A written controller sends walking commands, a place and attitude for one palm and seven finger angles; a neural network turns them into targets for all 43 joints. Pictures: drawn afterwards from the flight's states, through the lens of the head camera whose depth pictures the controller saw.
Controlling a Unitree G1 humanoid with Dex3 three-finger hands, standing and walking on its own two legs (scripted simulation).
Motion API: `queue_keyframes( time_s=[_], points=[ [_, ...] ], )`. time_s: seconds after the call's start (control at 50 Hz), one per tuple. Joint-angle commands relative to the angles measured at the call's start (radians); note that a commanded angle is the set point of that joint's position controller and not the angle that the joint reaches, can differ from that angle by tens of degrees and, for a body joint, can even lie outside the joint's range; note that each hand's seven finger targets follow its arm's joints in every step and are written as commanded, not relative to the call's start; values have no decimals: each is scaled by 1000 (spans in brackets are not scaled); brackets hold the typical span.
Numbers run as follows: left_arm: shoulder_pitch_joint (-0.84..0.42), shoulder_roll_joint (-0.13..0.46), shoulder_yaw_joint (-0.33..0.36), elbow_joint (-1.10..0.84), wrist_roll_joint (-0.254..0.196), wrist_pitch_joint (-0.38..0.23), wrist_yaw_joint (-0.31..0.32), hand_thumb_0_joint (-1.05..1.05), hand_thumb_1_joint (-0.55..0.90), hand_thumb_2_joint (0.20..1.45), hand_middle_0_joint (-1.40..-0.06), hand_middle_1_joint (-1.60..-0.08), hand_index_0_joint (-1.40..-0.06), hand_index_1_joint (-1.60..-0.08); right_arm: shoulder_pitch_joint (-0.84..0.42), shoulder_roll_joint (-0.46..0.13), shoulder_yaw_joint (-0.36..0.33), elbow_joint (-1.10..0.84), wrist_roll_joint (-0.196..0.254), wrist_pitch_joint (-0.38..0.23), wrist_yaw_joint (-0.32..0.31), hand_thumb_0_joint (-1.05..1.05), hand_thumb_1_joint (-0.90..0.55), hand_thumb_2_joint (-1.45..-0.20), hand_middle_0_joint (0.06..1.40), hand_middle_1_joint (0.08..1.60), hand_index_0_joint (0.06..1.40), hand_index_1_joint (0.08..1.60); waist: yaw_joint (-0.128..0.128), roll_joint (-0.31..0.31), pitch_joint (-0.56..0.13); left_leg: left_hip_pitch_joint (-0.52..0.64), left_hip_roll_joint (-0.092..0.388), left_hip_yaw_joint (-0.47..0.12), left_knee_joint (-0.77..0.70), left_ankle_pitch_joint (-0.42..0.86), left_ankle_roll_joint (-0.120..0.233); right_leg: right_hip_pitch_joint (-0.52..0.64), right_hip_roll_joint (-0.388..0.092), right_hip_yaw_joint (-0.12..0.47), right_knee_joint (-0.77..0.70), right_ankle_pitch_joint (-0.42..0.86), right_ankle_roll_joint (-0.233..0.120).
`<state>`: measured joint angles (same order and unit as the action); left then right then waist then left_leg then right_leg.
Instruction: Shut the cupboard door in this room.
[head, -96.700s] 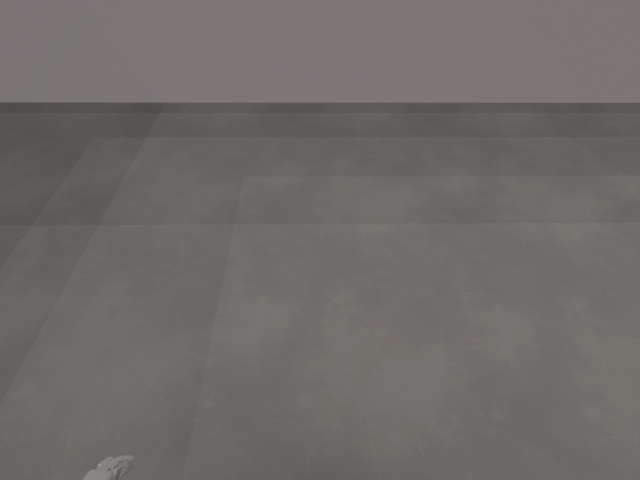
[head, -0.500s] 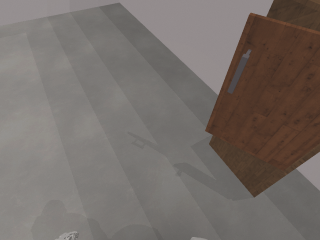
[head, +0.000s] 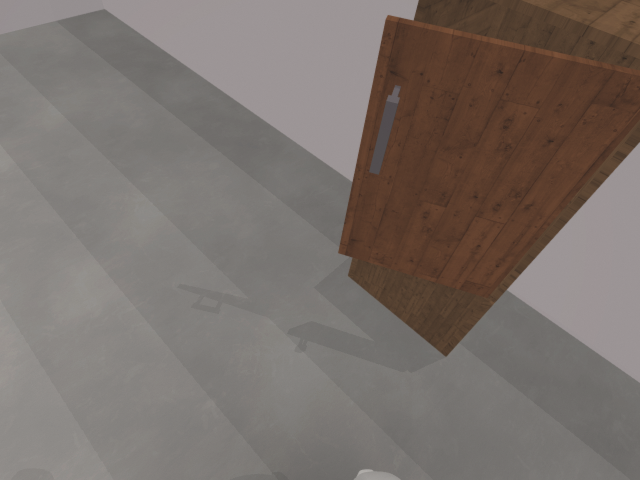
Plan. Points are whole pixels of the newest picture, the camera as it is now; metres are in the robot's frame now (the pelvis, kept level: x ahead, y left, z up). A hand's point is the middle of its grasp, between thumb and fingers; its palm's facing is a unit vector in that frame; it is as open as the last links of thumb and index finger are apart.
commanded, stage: turn to face it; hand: left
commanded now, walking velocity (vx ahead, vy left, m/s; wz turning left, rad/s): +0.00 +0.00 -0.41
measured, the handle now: (385, 131) +0.66 -0.07 +0.06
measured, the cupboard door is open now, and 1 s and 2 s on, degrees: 26 26 26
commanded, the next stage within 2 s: take the last steps up to it in 0.26 s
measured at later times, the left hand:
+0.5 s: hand out of the picture +0.12 +0.16 -0.15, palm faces -0.17 -0.96 -0.22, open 7.4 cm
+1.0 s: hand (267, 413) +0.23 +0.08 -0.16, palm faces -0.34 -0.93 -0.16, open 7.4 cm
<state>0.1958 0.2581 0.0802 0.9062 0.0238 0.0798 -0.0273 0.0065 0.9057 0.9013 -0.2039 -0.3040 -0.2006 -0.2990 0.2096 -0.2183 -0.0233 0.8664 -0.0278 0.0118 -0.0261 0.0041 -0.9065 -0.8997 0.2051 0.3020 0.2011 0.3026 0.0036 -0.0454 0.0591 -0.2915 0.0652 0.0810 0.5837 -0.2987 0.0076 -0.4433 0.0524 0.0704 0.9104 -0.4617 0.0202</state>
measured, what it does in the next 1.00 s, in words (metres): walks ahead, turning right: right foot, then left foot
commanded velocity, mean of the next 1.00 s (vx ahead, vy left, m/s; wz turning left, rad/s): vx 0.13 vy -0.06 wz -0.19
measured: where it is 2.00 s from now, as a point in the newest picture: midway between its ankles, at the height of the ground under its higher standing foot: outside the picture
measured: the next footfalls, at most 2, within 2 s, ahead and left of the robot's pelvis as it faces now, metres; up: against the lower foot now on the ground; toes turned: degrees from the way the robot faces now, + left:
right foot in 0.28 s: +0.02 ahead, -0.14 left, +0.00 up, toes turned -10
left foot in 0.58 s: +0.09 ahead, +0.09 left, +0.00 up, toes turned -5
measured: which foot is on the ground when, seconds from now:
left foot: down 0.00-0.26, up 0.28-0.56, down 0.58-1.00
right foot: up 0.00-0.26, down 0.28-0.60, up 0.62-1.00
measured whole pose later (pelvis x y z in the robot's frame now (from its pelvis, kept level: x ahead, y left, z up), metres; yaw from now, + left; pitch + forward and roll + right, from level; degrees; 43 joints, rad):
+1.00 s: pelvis +0.09 -0.07 +0.01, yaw -17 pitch +0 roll -1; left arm 0.15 0.21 0.06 0.98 0.03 0.04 -0.05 0.01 0.91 0.90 -0.20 -0.30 -0.20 -0.30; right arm 0.43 -0.16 -0.03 1.06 -0.04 -0.02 -0.03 0.00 -0.90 -0.90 0.21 0.30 0.20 0.30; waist -0.06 -0.01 0.07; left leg -0.06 0.14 0.17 0.44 -0.35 -0.07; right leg -0.41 -0.03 -0.07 0.64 -0.24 -0.01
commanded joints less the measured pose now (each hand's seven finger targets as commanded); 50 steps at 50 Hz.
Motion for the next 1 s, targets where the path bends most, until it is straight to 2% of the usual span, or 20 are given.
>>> queue_keyframes(
  time_s=[0.0,0.14,0.2,0.22,0.24,0.26,0.28,0.32,0.38,0.48,0.52,0.54,0.56,0.58,0.6,0.64,0.72,0.88,0.94,0.98],
  points=[
    [-27,78,29,-93,-2,-24,-11,0,900,900,-200,-300,-200,-300,-3,-189,-40,-69,-10,-22,-22,0,-900,-900,200,300,200,300,3,237,-47,122,264,-163,-269,412,114,-110,-64,-45,214,-1,24],
    [-64,27,2,-93,-8,-32,-5,0,900,900,-200,-300,-200,-300,93,-204,-60,2,-5,-10,-12,0,-900,-900,200,300,200,300,-42,273,-105,215,263,-55,-168,558,115,57,-44,-149,-147,30,8],
    [12,47,9,-65,-7,-39,1,0,900,900,-200,-300,-200,-300,64,-205,-64,9,3,-4,-6,0,-900,-900,200,300,200,300,7,224,-97,83,241,-29,-92,418,62,273,-40,-153,-414,243,-15],
    [74,87,17,-46,-3,-49,6,0,900,900,-200,-300,-200,-300,51,-184,-64,5,11,-3,-1,0,-900,-900,200,300,200,300,35,135,-124,19,190,17,8,280,9,378,-104,-71,-526,368,-34],
    [113,190,36,-29,10,-60,22,0,900,900,-200,-300,-200,-300,37,-101,-51,-22,21,-2,2,0,-900,-900,200,300,200,300,49,-176,-122,-197,51,112,201,-114,-55,495,-339,230,-608,578,-113],
    [143,230,38,-15,-2,-61,30,0,900,900,-200,-300,-200,-300,-19,-106,-42,-46,16,11,-3,0,-900,-900,200,300,200,300,78,-212,-99,-253,2,21,396,-350,-64,413,-454,333,-608,730,-232],
    [120,218,33,-22,-3,-57,38,0,900,900,-200,-300,-200,-300,-6,-102,-42,-42,18,22,-2,0,-900,-900,200,300,200,300,60,-123,-68,-251,20,-51,484,-304,-55,343,-448,279,-611,627,-265],
    [33,160,30,-30,3,-65,50,0,900,900,-200,-300,-200,-300,10,-96,-42,-5,13,17,-4,0,-900,-900,200,300,200,300,14,-198,-52,-337,32,-75,542,-225,-67,378,-360,238,-585,666,-251],
    [-24,118,15,-43,2,-68,48,0,900,900,-200,-300,-200,-300,51,-88,-42,26,9,17,9,0,-900,-900,200,300,200,300,-21,-152,-81,-205,24,-48,458,-137,-78,296,-278,92,-589,543,-207],
    [-7,134,24,-23,8,-69,33,0,900,900,-200,-300,-200,-300,51,-63,-39,25,3,-1,18,0,-900,-900,200,300,200,300,-8,-135,-37,-61,-8,3,130,-126,-64,205,-256,148,-637,94,-209],
    [-27,121,21,-16,-2,-65,26,0,900,900,-200,-300,-200,-300,140,-62,-33,57,-1,-17,12,0,-900,-900,200,300,200,300,-54,-102,-27,118,-31,35,-65,-13,-58,91,-210,130,-586,-12,-171],
    [-28,80,13,-18,-8,-62,21,0,900,900,-200,-300,-200,-300,208,-98,-39,81,-3,-29,5,0,-900,-900,200,300,200,300,-85,19,-28,252,8,-34,-177,-30,-48,-35,-156,91,-474,-70,-131],
    [-14,7,-2,-36,-15,-59,12,0,900,900,-200,-300,-200,-300,276,-194,-60,97,-18,-37,-2,0,-900,-900,200,300,200,300,-105,330,-28,309,237,-357,-327,-240,18,-186,-19,-30,-202,-107,-66],
    [-63,10,-6,-72,-6,-62,9,0,900,900,-200,-300,-200,-300,337,-251,-70,96,-18,-38,-12,0,-900,-900,200,300,200,300,-130,391,-2,261,417,-598,-441,-343,108,-254,-7,-77,18,-146,-48],
    [-105,40,7,-90,2,-63,-2,0,900,900,-200,-300,-200,-300,303,-255,-67,84,-18,-37,-18,0,-900,-900,200,300,200,300,-115,250,39,188,449,-585,-468,-346,162,-263,-75,-3,125,-76,-55],
    [-61,45,20,-39,16,-60,-12,0,900,900,-200,-300,-200,-300,199,-171,-39,67,-17,-50,-20,0,-900,-900,200,300,200,300,-53,219,72,102,330,-407,-444,-145,88,-225,-92,-9,224,72,-37],
    [-4,1,7,6,1,-56,-16,0,900,900,-200,-300,-200,-300,207,-122,-20,87,-8,-68,-26,0,-900,-900,200,300,200,300,-26,184,15,196,251,-125,-359,361,79,-182,-89,-47,201,183,-8],
    [-123,-18,-13,-20,0,-60,-18,0,900,900,-200,-300,-200,-300,260,-124,-44,145,-11,-51,-15,0,-900,-900,200,300,200,300,-68,227,46,193,266,-43,-332,327,115,-69,-99,-145,-165,191,-12],
    [-45,-14,-4,7,1,-70,-18,0,900,900,-200,-300,-200,-300,213,-147,-55,145,-9,-43,-14,0,-900,-900,200,300,200,300,-27,231,-5,152,259,-32,-250,283,94,120,-70,-168,-319,218,-29],
    [123,49,10,70,6,-89,-7,0,900,900,-200,-300,-200,-300,208,-112,-48,150,5,-43,-2,0,-900,-900,200,300,200,300,49,90,-65,0,157,43,-21,261,37,427,-69,-133,-475,306,-58]
  ],
)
